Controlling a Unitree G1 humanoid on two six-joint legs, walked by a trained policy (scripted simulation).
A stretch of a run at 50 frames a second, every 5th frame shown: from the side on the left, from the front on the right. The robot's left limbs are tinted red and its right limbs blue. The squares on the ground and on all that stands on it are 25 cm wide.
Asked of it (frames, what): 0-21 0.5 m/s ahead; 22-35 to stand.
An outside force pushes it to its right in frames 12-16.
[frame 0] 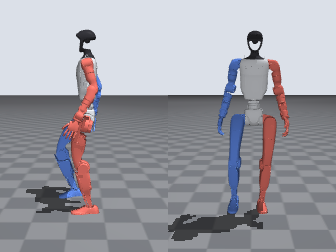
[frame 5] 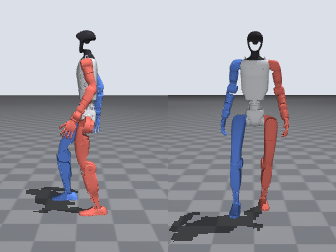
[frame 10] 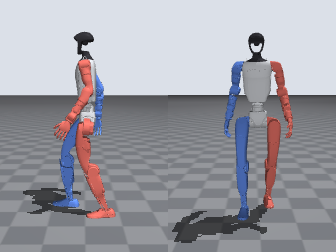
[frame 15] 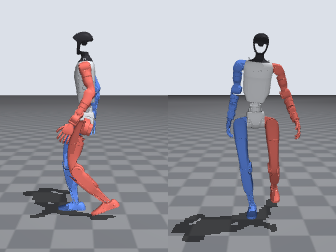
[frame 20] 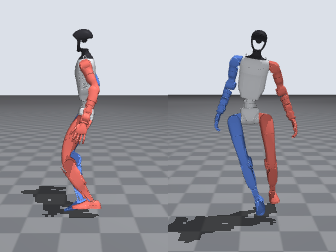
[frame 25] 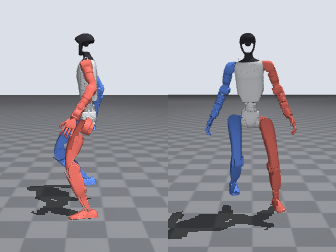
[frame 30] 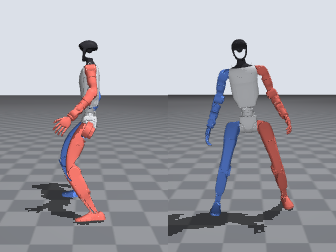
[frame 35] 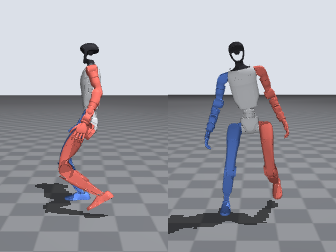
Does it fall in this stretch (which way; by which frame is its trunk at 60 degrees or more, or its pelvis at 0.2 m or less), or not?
no
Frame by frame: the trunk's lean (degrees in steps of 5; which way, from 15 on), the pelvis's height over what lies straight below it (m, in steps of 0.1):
0: 0, 0.8
5: 0, 0.8
10: 5, 0.8
15: 5, 0.8
20: 10, 0.8
25: 5, 0.8
30: 10, 0.7
35: 10, 0.7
